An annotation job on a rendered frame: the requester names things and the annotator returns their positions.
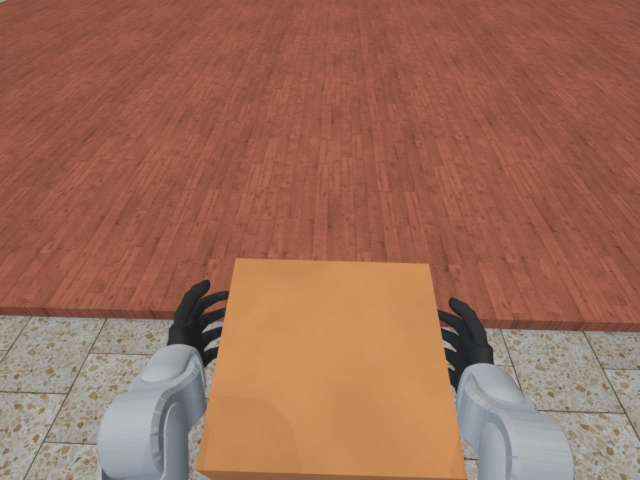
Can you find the robot left forearm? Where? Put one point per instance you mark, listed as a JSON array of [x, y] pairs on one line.
[[143, 434]]

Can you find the carton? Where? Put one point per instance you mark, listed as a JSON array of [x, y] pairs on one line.
[[331, 370]]

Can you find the robot right forearm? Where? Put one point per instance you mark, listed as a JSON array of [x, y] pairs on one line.
[[512, 439]]

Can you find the robot left hand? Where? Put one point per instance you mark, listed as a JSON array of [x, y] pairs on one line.
[[189, 322]]

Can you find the robot right hand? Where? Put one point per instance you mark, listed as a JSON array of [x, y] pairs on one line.
[[470, 344]]

